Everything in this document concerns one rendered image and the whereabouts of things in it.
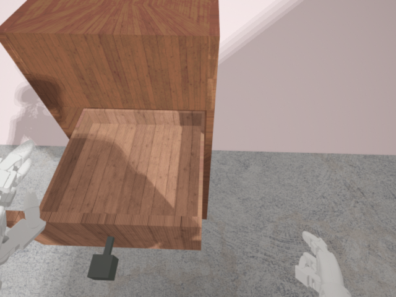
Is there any handle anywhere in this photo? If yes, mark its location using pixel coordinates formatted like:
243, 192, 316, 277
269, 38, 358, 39
87, 236, 119, 281

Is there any right robot forearm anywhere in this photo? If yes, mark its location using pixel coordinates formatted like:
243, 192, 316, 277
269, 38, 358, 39
319, 283, 351, 297

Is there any drawer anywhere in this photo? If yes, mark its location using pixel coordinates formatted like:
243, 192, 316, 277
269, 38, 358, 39
6, 108, 205, 251

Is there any left robot hand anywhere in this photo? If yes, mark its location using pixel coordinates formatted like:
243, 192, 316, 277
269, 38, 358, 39
0, 140, 46, 265

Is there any cabinet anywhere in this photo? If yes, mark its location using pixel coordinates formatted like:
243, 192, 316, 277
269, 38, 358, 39
0, 0, 220, 219

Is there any right robot hand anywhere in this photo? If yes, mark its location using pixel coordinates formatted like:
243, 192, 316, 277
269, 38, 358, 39
295, 231, 344, 293

